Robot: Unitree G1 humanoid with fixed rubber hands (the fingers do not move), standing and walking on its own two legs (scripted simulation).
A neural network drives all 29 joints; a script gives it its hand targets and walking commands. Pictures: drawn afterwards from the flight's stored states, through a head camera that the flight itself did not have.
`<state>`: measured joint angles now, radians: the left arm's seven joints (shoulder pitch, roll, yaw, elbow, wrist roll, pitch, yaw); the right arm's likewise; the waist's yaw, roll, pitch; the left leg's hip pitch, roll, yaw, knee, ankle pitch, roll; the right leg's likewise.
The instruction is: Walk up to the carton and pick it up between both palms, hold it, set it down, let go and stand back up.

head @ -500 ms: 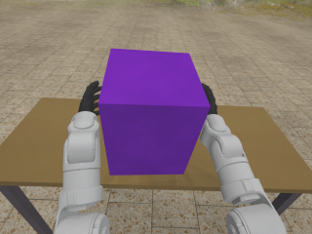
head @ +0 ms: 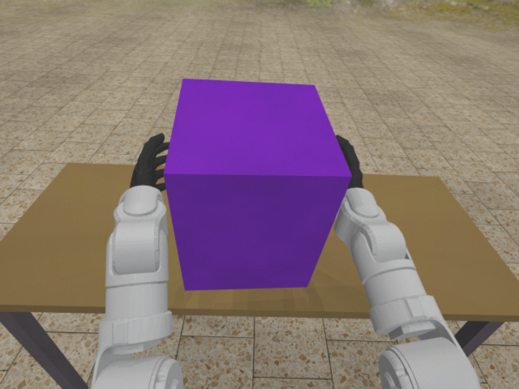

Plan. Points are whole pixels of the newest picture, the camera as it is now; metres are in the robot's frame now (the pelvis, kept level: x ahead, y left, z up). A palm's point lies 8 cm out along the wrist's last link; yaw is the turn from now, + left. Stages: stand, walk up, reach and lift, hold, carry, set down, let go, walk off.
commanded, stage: hold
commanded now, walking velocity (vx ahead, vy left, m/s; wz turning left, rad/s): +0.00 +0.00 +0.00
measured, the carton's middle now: (248, 189) +0.38 +0.00 +0.18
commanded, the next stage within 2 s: none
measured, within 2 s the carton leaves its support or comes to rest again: neither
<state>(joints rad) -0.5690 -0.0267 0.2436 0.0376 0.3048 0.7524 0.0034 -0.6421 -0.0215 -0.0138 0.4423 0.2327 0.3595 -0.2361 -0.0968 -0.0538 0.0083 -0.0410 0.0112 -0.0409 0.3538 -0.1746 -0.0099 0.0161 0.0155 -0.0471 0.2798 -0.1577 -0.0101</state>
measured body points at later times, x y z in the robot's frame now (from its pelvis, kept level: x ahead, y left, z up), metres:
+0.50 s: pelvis -0.01 +0.00 +0.00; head -0.06 +0.03 +0.45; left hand +0.36 +0.15 +0.20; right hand +0.36 -0.14 +0.19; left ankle +0.02 +0.12 -0.75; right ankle +0.01 -0.11 -0.75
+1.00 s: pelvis +0.00 +0.00 +0.00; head -0.06 +0.03 +0.45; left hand +0.36 +0.15 +0.20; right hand +0.36 -0.14 +0.20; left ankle +0.02 +0.12 -0.75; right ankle +0.01 -0.11 -0.75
